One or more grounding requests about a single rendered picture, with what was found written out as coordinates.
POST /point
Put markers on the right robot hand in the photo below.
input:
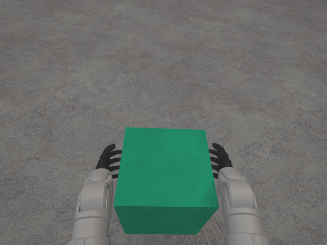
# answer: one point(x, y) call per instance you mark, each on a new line
point(222, 160)

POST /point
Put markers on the carton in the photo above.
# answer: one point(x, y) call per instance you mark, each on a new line
point(165, 182)

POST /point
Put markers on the left robot hand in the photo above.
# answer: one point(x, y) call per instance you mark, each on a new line
point(105, 160)

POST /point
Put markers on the robot left forearm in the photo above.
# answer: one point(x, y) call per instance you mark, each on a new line
point(93, 210)

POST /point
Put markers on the robot right forearm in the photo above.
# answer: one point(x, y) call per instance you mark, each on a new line
point(240, 209)

